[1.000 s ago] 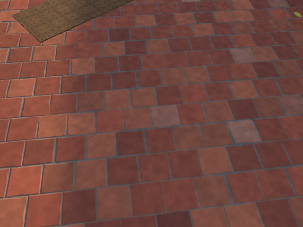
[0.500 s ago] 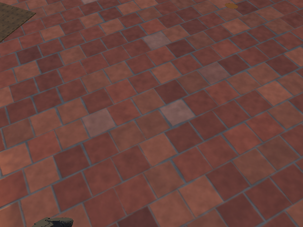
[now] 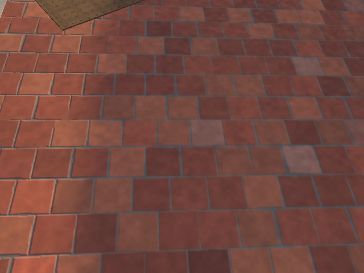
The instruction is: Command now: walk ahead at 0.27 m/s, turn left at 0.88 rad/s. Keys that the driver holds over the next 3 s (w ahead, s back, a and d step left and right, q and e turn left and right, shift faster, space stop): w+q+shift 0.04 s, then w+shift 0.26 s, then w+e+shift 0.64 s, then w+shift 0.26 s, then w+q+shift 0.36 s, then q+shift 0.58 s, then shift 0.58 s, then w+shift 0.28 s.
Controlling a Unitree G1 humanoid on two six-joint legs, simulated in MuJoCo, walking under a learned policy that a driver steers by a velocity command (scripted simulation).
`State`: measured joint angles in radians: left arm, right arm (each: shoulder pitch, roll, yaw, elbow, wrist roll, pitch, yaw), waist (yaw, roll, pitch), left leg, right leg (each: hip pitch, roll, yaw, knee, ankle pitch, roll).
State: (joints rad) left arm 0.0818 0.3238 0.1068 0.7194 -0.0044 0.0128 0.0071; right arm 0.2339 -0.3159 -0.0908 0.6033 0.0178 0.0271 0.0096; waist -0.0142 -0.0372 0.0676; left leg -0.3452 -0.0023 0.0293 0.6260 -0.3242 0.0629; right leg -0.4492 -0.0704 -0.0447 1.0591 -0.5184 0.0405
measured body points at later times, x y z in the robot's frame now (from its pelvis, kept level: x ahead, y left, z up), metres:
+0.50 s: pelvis +0.25 -0.02 -0.01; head +0.27 -0.03 +0.44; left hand +0.38 +0.28 -0.10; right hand +0.31 -0.30 -0.14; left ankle +0.02 +0.08 -0.70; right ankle +0.34 -0.09 -0.73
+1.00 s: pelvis +0.70 -0.04 -0.01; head +0.74 -0.05 +0.44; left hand +0.77 +0.25 -0.13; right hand +0.84 -0.33 -0.09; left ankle +0.81 +0.06 -0.73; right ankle +0.45 -0.08 -0.62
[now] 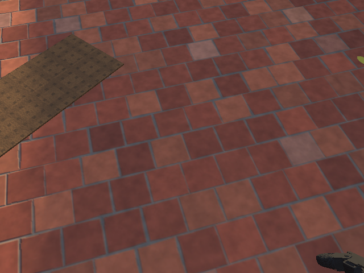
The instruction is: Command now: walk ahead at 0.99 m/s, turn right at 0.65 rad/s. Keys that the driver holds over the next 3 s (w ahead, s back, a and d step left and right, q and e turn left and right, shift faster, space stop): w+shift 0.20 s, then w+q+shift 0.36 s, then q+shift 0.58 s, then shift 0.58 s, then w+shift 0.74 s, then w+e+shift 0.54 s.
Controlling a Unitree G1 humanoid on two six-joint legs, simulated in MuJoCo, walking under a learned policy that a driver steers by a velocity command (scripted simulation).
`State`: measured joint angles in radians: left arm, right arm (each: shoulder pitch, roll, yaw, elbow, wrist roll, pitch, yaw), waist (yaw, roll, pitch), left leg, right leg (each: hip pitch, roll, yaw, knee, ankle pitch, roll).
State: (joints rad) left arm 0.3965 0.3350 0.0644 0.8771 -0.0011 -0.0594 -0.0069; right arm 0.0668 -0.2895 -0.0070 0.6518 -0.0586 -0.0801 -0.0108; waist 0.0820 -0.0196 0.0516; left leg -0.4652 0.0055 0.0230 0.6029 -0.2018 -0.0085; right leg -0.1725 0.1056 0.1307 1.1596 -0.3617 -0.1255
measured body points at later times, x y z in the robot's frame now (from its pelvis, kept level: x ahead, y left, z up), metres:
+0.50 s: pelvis +0.48 -0.06 +0.02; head +0.50 -0.06 +0.47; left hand +0.58 +0.21 -0.10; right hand +0.51 -0.33 -0.12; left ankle +0.39 +0.10 -0.61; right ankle +0.48 -0.14 -0.72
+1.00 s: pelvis +0.84 -0.02 +0.01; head +0.89 +0.01 +0.46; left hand +0.96 +0.30 -0.05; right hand +1.09 -0.23 -0.08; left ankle +0.89 +0.02 -0.72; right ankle +1.02 -0.18 -0.64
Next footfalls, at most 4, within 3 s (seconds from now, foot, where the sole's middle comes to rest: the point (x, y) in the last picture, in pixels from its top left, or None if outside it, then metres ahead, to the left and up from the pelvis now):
0.34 right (245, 252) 0.52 -0.14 -0.76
0.76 left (201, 155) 0.92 0.03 -0.76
1.20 right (214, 115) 1.15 -0.02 -0.76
1.56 left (193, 157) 0.91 0.06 -0.75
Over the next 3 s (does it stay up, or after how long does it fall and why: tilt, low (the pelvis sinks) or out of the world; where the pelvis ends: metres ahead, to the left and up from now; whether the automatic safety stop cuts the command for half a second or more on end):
stays up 1.64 0.55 -0.02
